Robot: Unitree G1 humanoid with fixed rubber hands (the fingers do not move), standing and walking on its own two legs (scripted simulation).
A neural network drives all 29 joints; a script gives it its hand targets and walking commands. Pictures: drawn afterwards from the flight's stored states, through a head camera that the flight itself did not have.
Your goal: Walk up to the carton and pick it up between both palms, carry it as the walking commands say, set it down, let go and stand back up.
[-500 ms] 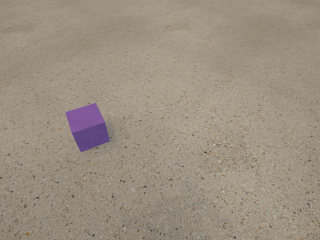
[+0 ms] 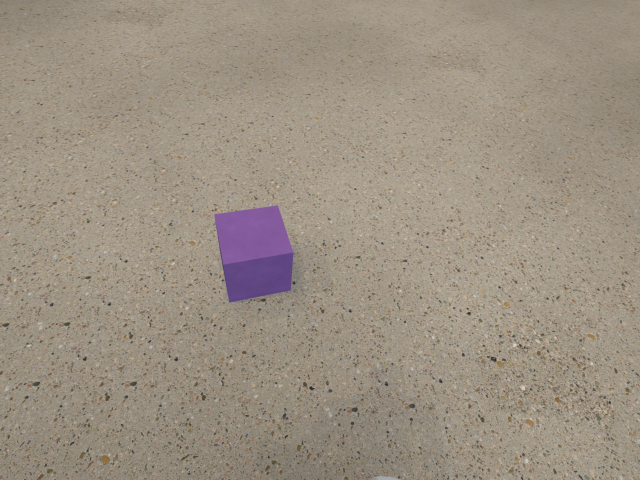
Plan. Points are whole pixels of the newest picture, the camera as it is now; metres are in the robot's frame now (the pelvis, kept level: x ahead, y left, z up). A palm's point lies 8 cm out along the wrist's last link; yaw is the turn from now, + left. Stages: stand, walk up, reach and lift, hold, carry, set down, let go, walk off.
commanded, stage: walk up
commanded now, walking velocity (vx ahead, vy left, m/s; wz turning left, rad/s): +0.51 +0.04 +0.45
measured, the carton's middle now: (253, 253) +0.97 +0.15 -0.65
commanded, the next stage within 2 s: none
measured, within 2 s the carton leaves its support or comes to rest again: neither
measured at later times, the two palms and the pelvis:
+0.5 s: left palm (132, 410) +0.25 +0.24 -0.10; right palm (474, 389) +0.29 -0.27 -0.13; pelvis +0.25 -0.02 +0.02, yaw +9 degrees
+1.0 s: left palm (92, 347) +0.36 +0.34 -0.14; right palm (358, 265) +0.51 -0.10 -0.10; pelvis +0.40 +0.12 +0.02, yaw +11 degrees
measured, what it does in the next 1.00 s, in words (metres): walks ahead: right foot, then left foot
